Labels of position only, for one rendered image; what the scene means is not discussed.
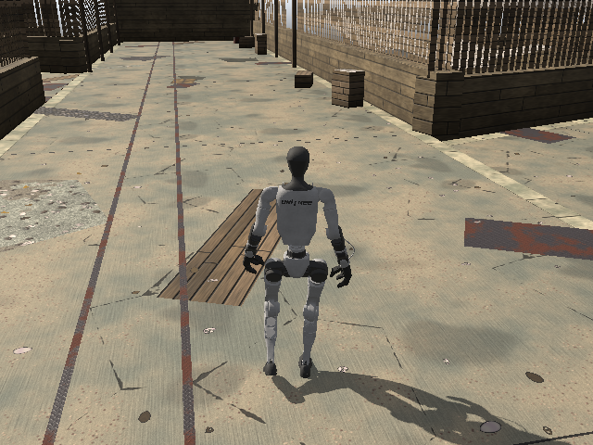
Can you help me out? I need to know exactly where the robot right hand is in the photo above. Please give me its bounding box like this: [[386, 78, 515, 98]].
[[330, 264, 352, 288]]

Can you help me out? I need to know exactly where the robot left hand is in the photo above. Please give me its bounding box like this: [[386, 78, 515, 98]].
[[243, 254, 264, 274]]

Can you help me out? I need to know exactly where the robot left upper arm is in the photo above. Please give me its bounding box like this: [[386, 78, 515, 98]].
[[252, 186, 278, 236]]

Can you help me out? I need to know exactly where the left robot foot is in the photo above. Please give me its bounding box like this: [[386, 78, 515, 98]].
[[263, 361, 277, 375]]

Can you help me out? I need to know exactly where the robot left forearm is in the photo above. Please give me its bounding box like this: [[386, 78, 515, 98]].
[[245, 223, 262, 258]]

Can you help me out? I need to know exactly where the humanoid robot head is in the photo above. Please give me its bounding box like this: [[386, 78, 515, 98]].
[[282, 146, 313, 191]]

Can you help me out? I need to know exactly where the robot right forearm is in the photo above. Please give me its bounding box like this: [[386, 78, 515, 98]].
[[331, 225, 350, 268]]

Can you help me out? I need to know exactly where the robot right upper arm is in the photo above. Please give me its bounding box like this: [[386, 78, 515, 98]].
[[317, 187, 341, 240]]

